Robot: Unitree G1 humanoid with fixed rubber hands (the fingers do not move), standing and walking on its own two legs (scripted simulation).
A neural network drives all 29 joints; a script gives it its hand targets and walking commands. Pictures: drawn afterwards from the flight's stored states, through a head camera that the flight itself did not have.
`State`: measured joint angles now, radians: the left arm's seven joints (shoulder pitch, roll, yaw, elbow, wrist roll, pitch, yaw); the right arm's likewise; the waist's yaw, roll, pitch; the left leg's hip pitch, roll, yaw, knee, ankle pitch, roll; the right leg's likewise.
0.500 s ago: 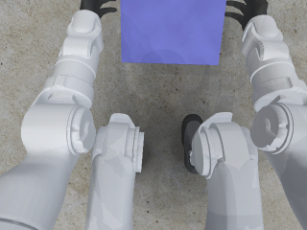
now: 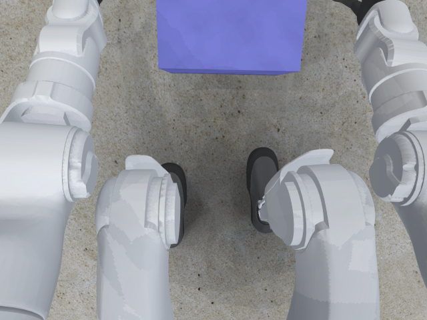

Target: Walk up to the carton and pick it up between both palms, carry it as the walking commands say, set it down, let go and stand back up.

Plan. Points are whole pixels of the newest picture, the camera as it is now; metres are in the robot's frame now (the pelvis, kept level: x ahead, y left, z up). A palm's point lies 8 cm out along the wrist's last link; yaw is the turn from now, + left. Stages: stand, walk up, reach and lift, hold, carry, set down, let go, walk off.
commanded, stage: set down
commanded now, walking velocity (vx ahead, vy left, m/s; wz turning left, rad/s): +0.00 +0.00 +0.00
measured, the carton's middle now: (228, 18) +0.53 -0.03 -0.29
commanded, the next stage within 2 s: let go in 1.50 s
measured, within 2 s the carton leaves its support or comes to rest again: neither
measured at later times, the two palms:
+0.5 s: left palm out of the picture +0.56 +0.17 -0.05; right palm out of the picture +0.52 -0.23 -0.05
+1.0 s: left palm out of the picture +0.56 +0.18 +0.09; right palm out of the picture +0.52 -0.24 +0.09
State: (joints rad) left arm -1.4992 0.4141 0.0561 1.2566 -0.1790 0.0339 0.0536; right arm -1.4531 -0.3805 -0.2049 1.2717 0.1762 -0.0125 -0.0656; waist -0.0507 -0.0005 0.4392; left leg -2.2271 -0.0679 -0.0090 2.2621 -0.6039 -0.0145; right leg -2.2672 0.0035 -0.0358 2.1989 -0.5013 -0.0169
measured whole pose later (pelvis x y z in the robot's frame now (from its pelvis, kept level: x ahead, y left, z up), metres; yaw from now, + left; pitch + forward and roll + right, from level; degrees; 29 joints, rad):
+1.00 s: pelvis +0.03 +0.00 +0.18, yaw +0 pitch +47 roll +1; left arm -1.12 0.34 0.20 0.88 -0.07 0.17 0.02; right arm -1.05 -0.29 -0.29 0.81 0.10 0.15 -0.04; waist -0.06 0.01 -0.09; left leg -1.90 -0.05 -0.01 1.61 -0.52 -0.01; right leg -1.95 0.03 0.00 1.57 -0.44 -0.01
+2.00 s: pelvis +0.10 -0.01 +0.38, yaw +0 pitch +25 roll +0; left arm -0.25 0.20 0.15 0.58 0.05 0.07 -0.01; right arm -0.21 -0.22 -0.17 0.56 -0.01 0.05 0.08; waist -0.04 -0.01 -0.09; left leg -0.85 -0.03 -0.04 0.72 -0.31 -0.01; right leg -0.89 0.03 0.01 0.70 -0.25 -0.02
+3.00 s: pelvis +0.14 -0.01 +0.41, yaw +1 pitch -1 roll +0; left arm 0.20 0.32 0.06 0.67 0.04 0.04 0.00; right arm 0.23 -0.32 -0.05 0.65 -0.04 0.04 0.00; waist 0.00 0.02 0.04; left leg -0.18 -0.02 -0.06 0.51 -0.32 0.00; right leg -0.21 0.04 0.00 0.50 -0.27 -0.02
